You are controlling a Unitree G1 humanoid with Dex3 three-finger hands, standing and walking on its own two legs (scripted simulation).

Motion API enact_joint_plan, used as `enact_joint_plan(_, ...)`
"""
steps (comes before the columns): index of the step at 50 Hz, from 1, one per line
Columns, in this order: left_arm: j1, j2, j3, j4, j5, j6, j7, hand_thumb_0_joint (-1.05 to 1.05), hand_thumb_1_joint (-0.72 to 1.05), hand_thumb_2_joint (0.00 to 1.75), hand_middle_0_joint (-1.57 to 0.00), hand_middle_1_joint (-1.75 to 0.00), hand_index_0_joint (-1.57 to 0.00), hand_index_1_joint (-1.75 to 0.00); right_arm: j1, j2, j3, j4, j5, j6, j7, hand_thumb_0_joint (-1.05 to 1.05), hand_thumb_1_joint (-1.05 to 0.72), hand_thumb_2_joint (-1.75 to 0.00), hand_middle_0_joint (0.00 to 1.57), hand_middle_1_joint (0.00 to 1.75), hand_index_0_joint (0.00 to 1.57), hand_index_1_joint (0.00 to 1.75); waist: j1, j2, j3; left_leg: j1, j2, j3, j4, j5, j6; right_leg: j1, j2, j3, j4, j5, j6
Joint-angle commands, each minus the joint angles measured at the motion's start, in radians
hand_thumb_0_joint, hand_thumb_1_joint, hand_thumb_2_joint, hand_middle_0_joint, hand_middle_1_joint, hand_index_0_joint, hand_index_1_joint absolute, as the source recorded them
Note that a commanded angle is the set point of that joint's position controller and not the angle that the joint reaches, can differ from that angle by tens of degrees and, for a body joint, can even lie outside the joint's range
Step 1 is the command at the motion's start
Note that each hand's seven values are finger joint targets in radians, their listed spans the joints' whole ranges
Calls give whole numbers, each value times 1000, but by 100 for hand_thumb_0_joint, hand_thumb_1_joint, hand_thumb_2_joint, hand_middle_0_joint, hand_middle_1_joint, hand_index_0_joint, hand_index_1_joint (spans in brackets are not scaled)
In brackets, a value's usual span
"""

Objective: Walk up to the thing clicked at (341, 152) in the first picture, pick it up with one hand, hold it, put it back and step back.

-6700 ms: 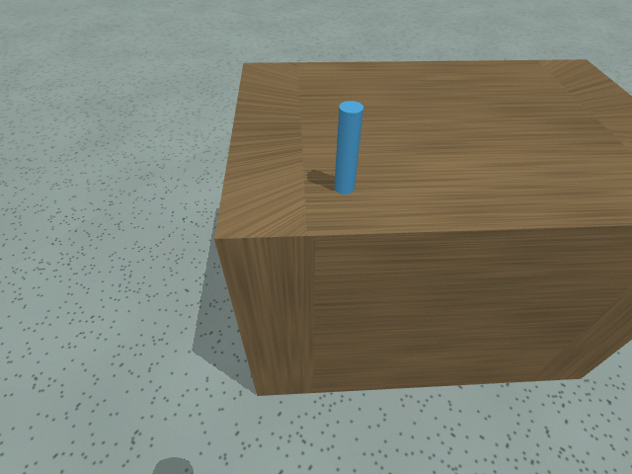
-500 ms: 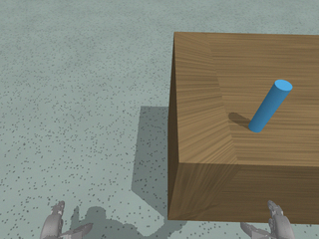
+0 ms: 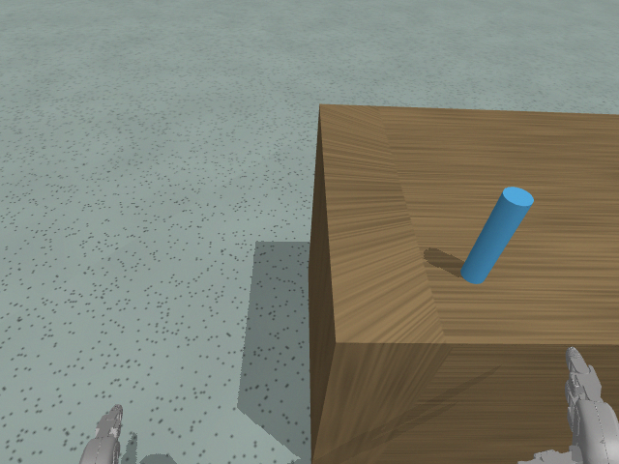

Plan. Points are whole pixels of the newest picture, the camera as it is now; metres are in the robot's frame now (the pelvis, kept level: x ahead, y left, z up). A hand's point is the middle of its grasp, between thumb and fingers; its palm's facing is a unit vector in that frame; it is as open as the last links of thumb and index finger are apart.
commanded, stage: rise first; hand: right
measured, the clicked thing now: (492, 239) +0.44 -0.28 +0.06
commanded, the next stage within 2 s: go down in 1.12 s
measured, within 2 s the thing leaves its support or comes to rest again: neither
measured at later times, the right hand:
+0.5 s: hand (575, 416) +0.17 -0.27 +0.08, palm faces +0.33 +0.85 -0.41, open 17.4 cm
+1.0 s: hand (603, 404) +0.17 -0.27 +0.12, palm faces +0.36 +0.82 -0.44, open 17.4 cm
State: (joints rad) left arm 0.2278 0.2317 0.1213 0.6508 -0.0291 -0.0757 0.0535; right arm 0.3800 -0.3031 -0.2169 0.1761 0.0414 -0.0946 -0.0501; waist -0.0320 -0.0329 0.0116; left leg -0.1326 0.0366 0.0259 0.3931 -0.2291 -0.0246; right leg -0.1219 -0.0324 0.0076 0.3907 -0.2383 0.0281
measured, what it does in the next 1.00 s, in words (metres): stands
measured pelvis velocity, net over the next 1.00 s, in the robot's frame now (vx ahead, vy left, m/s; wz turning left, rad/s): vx -0.02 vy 0.00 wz -0.01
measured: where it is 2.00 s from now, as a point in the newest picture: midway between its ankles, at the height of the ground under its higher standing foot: outside the picture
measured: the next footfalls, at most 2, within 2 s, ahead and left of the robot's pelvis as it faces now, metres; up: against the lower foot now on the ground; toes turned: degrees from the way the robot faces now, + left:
none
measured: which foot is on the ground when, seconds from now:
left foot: down 0.00-1.00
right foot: down 0.00-1.00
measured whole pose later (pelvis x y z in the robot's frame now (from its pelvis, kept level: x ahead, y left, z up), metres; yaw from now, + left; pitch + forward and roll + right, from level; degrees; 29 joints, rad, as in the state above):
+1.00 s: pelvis -0.02 +0.00 +0.00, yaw +0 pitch -4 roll +0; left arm 0.22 0.22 0.18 0.68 -0.02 -0.13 0.03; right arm 0.44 -0.34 -0.34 -0.17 0.04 -0.29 -0.01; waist -0.05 -0.05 0.06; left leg -0.12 0.04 0.03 0.39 -0.20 -0.02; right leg -0.11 -0.03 0.01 0.39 -0.21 0.03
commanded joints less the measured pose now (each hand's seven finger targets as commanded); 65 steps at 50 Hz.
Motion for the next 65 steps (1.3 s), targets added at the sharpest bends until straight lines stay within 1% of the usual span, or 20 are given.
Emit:
enact_joint_plan(1, -125, 153, 56, -174, 8, -56, 14, 0, -54, 2, -6, -4, -6, -4, -82, -189, -107, -306, 5, -83, -13, 0, 54, -4, 4, 5, 5, 5, -2, 21, -93, 41, -29, 49, -43, 232, 18, 28, 29, -49, -40, 262, -34)
enact_joint_plan(3, -127, 115, 23, -168, 11, -57, 14, 0, -55, 2, -6, -4, -6, -4, -62, -180, -108, -320, 4, -95, -16, 0, 53, -4, 4, 5, 5, 5, -14, 27, -77, 53, -27, 47, -45, 226, 17, 19, 30, -49, -40, 258, -36)
enact_joint_plan(8, -108, 164, 80, -161, 18, -61, 20, 0, -55, 3, -6, -4, -6, -4, -24, -208, -149, -382, -3, -120, -13, 0, 52, -4, 5, 5, 5, 5, -15, 1, -91, 54, -27, 51, -45, 204, 22, 28, 34, -50, -49, 244, -32)
enact_joint_plan(11, -63, 132, 59, -134, 17, -63, 11, 0, -56, 2, -6, -4, -5, -4, -11, -199, -154, -395, 2, -132, -4, 0, 53, -4, 5, 5, 5, 5, -17, 7, -53, 43, -26, 53, -53, 170, 21, 14, 35, -52, -55, 208, -35)
enact_joint_plan(14, -93, 182, 109, -168, 16, -70, 14, 0, -56, 3, -6, -4, -5, -4, -13, -209, -173, -409, 5, -142, -2, 0, 53, -4, 5, 5, 5, 5, -6, 19, -50, 32, -27, 55, -58, 167, 21, 20, 35, -49, -57, 206, -37)
enact_joint_plan(20, -90, 95, 53, -129, 12, -76, -3, 0, -57, 3, -6, -3, -5, -4, -6, -192, -164, -459, 6, -172, 9, 0, 52, -4, 5, 5, 5, 5, -18, 0, -17, 29, -22, 48, -68, 128, 20, -5, 41, -55, -59, 165, -39)
enact_joint_plan(24, -110, 166, 103, -158, 14, -89, 1, 0, -57, 3, -6, -3, -5, -4, -26, -222, -201, -503, 7, -190, 7, 0, 52, -4, 5, 5, 5, 5, -13, -4, -46, 36, -29, 59, -56, 126, 26, 8, 32, -43, -68, 169, -34)
enact_joint_plan(27, -90, 112, 71, -137, 14, -88, -4, 0, -57, 4, -6, -4, -5, -5, 3, -214, -206, -504, 7, -202, 10, 0, 50, -4, 5, 5, 5, 5, -23, 5, -29, 34, -25, 56, -65, 120, 24, 0, 39, -47, -61, 167, -38)
enact_joint_plan(29, -100, 157, 113, -121, 16, -91, 2, 0, -57, 4, -6, -4, -5, -5, -9, -216, -204, -501, 8, -204, 10, 0, 52, -4, 5, 5, 5, 5, -13, -14, -27, 21, -26, 54, -63, 115, 25, 6, 38, -48, -64, 158, -37)
enact_joint_plan(31, -107, 110, 72, -126, 15, -94, -5, 0, -57, 4, -6, -4, -5, -5, -25, -211, -204, -520, 6, -214, 12, 0, 51, -4, 5, 5, 5, 5, -23, -7, -22, 23, -25, 54, -69, 88, 26, -1, 40, -47, -69, 133, -38)
enact_joint_plan(36, -102, 155, 110, -133, 16, -100, -1, 0, -57, 4, -6, -4, -5, -5, -33, -222, -212, -527, 8, -227, 14, 0, 51, -4, 5, 5, 5, 5, -11, 21, -29, 16, -26, 54, -74, 72, 24, 4, 42, -49, -71, 117, -39)
enact_joint_plan(38, -100, 85, 53, -110, 13, -100, -10, 0, -57, 4, -6, -4, -5, -5, -23, -213, -211, -543, 8, -238, 17, 0, 52, -4, 5, 6, 5, 6, -28, -25, -3, 12, -24, 52, -76, 45, 27, -10, 46, -51, -73, 95, -37)
enact_joint_plan(39, -82, 116, 86, -121, 12, -102, -7, 0, -57, 5, -6, -4, -5, -5, -22, -224, -228, -529, 11, -237, 16, 0, 52, -4, 5, 6, 5, 6, -21, -2, -17, 17, -27, 56, -74, 43, 26, -14, 42, -48, -75, 92, -39)
enact_joint_plan(40, -102, 145, 114, -125, 13, -103, -3, 0, -57, 5, -6, -4, -5, -5, -19, -232, -233, -535, 8, -239, 15, 0, 53, -5, 5, 6, 5, 6, -23, 0, -26, 20, -28, 56, -73, 52, 26, -9, 41, -47, -76, 103, -37)
enact_joint_plan(54, -107, 152, 118, -121, 14, -107, -7, 0, -58, 6, -6, -4, -5, -5, -8, -255, -277, -568, 15, -265, 14, 0, 52, -5, 5, 6, 5, 6, -24, -1, -43, 38, -28, 56, -69, 94, 25, -7, 41, -44, -64, 146, -38)
enact_joint_plan(57, -104, 92, 74, -78, 9, -100, -13, 0, -57, 7, -6, -5, -5, -6, 13, -224, -249, -565, 14, -267, 19, 0, 49, -6, 5, 6, 5, 6, -33, -19, -30, 33, -28, 57, -58, 124, 27, -6, 40, -45, -62, 180, -34)
enact_joint_plan(59, -115, 137, 113, -83, 11, -100, -6, 0, -58, 7, -6, -5, -5, -6, -24, -267, -291, -568, 14, -266, 14, 0, 48, -6, 5, 6, 5, 6, -27, -7, -57, 43, -30, 60, -53, 137, 26, 0, 36, -38, -59, 194, -34)
enact_joint_plan(62, -98, 133, 109, -102, 12, -95, -6, 0, -50, 1, -6, -6, -7, -4, 0, -246, -272, -558, 12, -267, 19, 0, 39, -10, 3, 6, 4, 6, -24, -2, -60, 41, -26, 57, -51, 158, 24, 16, 41, -45, -54, 210, -36)
enact_joint_plan(63, -136, 67, 54, -140, 41, -101, -18, 0, -53, 4, -6, -6, -6, -5, 3, -142, -230, -587, -10, -304, 31, 0, 44, -9, 3, 6, 4, 6, 0, 72, -95, 23, -36, 50, -32, 174, 9, 27, 45, -32, -23, 207, -37)
enact_joint_plan(65, -111, 169, 145, -129, 40, -100, -2, 0, -54, 5, -6, -5, -6, -5, -24, -255, -347, -526, -3, -316, 29, 0, 46, -9, 2, 6, 4, 6, -8, 52, -105, 24, -33, 47, -28, 168, 9, 21, 47, -29, -28, 194, -36)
